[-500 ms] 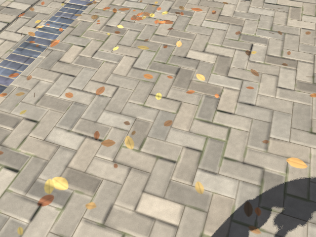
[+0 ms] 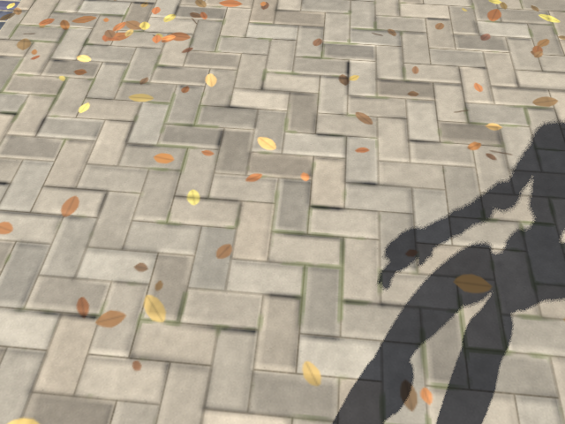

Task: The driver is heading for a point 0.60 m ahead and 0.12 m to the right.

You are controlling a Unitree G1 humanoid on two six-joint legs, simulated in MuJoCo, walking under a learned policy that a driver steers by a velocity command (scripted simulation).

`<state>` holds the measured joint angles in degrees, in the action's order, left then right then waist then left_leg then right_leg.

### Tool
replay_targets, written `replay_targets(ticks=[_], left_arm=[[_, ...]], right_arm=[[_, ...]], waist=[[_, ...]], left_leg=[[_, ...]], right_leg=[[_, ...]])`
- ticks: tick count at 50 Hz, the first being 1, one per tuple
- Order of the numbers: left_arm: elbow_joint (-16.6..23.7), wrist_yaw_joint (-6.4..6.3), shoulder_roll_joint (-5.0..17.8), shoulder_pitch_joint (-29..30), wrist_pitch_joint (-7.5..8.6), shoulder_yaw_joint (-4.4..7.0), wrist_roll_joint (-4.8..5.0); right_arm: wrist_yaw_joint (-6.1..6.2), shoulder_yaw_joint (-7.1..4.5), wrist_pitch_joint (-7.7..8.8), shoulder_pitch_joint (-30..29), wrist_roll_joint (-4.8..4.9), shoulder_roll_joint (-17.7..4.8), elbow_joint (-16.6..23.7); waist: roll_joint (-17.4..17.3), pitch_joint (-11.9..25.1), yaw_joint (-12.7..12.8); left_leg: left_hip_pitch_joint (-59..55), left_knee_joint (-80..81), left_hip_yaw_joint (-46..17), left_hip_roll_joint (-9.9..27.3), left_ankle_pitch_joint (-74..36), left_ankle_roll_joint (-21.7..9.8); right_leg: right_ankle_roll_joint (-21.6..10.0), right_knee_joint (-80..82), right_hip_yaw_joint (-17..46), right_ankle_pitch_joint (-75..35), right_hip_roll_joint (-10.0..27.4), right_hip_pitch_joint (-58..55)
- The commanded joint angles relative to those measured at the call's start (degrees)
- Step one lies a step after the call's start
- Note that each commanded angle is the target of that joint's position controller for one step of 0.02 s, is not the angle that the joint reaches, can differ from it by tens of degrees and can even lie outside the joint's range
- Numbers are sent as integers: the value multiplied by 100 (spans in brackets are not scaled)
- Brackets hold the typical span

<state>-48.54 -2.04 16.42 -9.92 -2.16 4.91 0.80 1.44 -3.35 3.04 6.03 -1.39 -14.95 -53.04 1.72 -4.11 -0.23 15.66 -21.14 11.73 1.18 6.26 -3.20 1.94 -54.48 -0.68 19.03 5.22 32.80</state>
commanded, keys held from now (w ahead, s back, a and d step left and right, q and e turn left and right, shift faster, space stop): e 0.36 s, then no key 0.64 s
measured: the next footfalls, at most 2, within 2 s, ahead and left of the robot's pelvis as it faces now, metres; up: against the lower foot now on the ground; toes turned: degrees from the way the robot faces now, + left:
right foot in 0.18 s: +0.06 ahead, -0.15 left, +0.00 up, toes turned -15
left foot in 0.62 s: +0.15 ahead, +0.09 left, +0.00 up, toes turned -17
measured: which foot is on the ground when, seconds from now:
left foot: down 0.00-0.18, up 0.20-0.60, down 0.62-1.00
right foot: up 0.00-0.16, down 0.18-1.00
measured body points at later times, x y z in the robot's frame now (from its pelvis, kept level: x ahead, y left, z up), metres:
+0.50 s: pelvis +0.05 -0.04 +0.00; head +0.08 -0.07 +0.45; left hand +0.26 +0.20 -0.09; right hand +0.12 -0.35 -0.12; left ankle +0.12 +0.11 -0.70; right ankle +0.04 -0.13 -0.74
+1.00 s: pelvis +0.07 -0.02 +0.00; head +0.08 -0.03 +0.45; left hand +0.25 +0.21 -0.12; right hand +0.10 -0.31 -0.13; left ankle +0.11 +0.10 -0.74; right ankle +0.02 -0.14 -0.74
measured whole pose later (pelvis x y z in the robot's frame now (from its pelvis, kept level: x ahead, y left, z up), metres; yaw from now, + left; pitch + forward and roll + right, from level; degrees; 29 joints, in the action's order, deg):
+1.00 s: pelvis +0.07 -0.02 +0.00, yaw -18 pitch -1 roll +0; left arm -49.3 -1.0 15.3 -10.6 -0.9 3.2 -0.7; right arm 0.5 -1.8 0.7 5.3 -0.3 -14.6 -55.9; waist -0.3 -2.5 -0.4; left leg 12.1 -28.9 0.0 0.9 15.5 0.9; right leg 0.4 -29.3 3.0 16.7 -0.6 11.2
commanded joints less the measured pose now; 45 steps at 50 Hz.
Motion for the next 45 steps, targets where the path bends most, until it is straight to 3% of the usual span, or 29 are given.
replay_targets(ticks=[1,5,7,8,9,10,11,12,13,14,16,21,27,29,30,31,32,33,34,35,38,40,42,43,44,45], left_arm=[[330,88,348,-340,-44,85,-10],[612,221,433,7,-88,131,0],[619,272,425,-163,-84,161,-12],[592,244,562,-319,-74,220,-50],[592,157,1075,-554,-56,372,-58],[736,67,1727,-556,-40,470,-125],[761,122,1469,-749,108,400,-256],[785,140,1368,-526,238,364,-243],[854,113,1271,-172,305,358,-129],[924,78,1066,86,303,296,-24],[992,19,931,179,262,224,-43],[986,-53,953,39,225,214,-43],[915,23,909,157,150,126,-122],[891,21,807,293,126,55,-72],[848,15,734,239,122,14,-49],[822,6,585,51,147,-43,-111],[817,28,403,-271,187,-86,-227],[916,18,456,-101,204,-63,-192],[858,3,726,79,197,3,-146],[861,-14,751,242,182,39,-101],[687,-18,446,113,86,-11,-105],[534,12,371,62,89,-33,-110],[582,22,721,149,47,21,-126],[473,55,795,134,47,49,-85],[477,96,602,139,74,17,-97],[394,108,503,113,106,-21,-146]], right_arm=[[122,-209,-28,-521,56,-988,440],[105,-267,-208,-320,169,-1158,407],[98,-285,-289,-332,263,-1167,400],[80,-269,-321,-52,280,-1032,296],[40,-216,-337,175,166,-777,271],[10,-142,-305,-156,-46,-535,632],[14,-199,-271,-654,2,-727,735],[9,-234,-275,-660,162,-799,747],[47,-252,-281,-494,205,-799,635],[99,-292,-285,-459,144,-909,570],[107,-317,-274,-388,100,-893,552],[65,-214,-264,-434,161,-617,535],[-44,-195,-244,-346,207,-736,481],[-96,-175,-191,-118,194,-671,399],[-124,-164,-160,23,148,-670,346],[-118,-201,-141,150,53,-930,329],[-91,-257,-152,132,-11,-1348,378],[-100,-159,-145,-62,-42,-1077,328],[-105,-99,-108,-319,-37,-860,423],[-88,-98,-84,-369,-11,-870,394],[-56,-65,-68,-478,126,-886,309],[-74,-41,-120,-260,165,-812,176],[-132,-14,-82,36,77,-804,92],[-146,-13,-83,155,87,-750,52],[-135,-12,-99,-64,94,-806,33],[-122,3,-118,-162,111,-725,38]], waist=[[-695,786,184],[-686,731,87],[-667,770,250],[-478,794,268],[534,795,201],[1971,701,59],[1092,1179,435],[733,1131,267],[480,1045,79],[391,1006,14],[427,1100,-95],[522,1129,39],[714,896,152],[645,851,-30],[521,818,-129],[123,934,-45],[-1011,1009,293],[-1546,906,274],[-1296,793,177],[-1241,750,126],[-1110,753,212],[-981,782,169],[-472,813,-85],[-41,771,-200],[-158,662,-34],[-117,617,-42]], left_leg=[[-10,1073,-809,1751,-368,-1063],[-631,653,-747,1921,-318,-875],[-710,122,-569,1818,-327,-577],[-564,-367,-401,1604,-68,-264],[125,-1672,98,1058,660,230],[2056,-3318,152,77,3093,798],[2272,-4370,-1007,-70,3391,755],[2432,-4629,-1281,7,2914,635],[2496,-4539,-1394,104,2371,567],[2502,-4384,-1464,167,2038,555],[2067,-4380,-1450,45,1610,584],[1687,-2953,-1467,-23,1209,724],[621,-1863,-1289,-52,1361,654],[100,-848,-1179,-92,788,516],[-368,-63,-1204,-50,-46,407],[-932,89,-1738,477,-829,226],[-1301,-16,-2635,1404,-2256,-238],[-682,141,-3156,1924,-1977,-1046],[-491,262,-3097,1772,-1524,-1143],[-579,228,-2918,1562,-1398,-988],[-603,17,-2405,1240,-1732,-670],[-536,-121,-2023,862,-1357,-340],[-267,-215,-1764,501,-216,26],[-373,-156,-1496,257,184,170],[-505,-311,-1411,217,261,247],[-525,-378,-1366,207,215,246]], right_leg=[[-41,459,5,-394,116,-903],[-183,1235,-225,-24,-27,-979],[-373,2174,-452,-459,-229,-1465],[-544,2692,-340,-971,-334,-1883],[-883,3299,708,-2625,282,-2527],[-1963,3369,2774,-4246,1586,-3269],[-2407,3460,2949,-4063,1684,-3159],[-2169,3482,2409,-3849,1404,-3147],[-1808,3435,2009,-3483,1107,-3075],[-1589,3436,1860,-3271,996,-2985],[-1548,3449,1679,-3442,821,-2657],[-1529,3415,1625,-2981,698,-2803],[-1515,3285,1807,-2634,657,-2260],[-1332,3046,1806,-2561,519,-2186],[-1107,2950,1757,-2253,358,-2030],[-790,2621,1578,-1551,47,-1746],[-463,1815,968,38,-677,-1217],[-223,1701,654,939,-765,-1186],[-120,1373,654,993,-609,-1360],[-91,1331,585,802,-611,-1289],[15,2007,487,340,-425,-1721],[-43,3009,370,-1026,-483,-2366],[-243,2889,709,-2286,-134,-2747],[-406,2735,662,-1760,-189,-2462],[-436,2847,670,-1437,-245,-2241],[-403,2953,698,-1370,-231,-2168]])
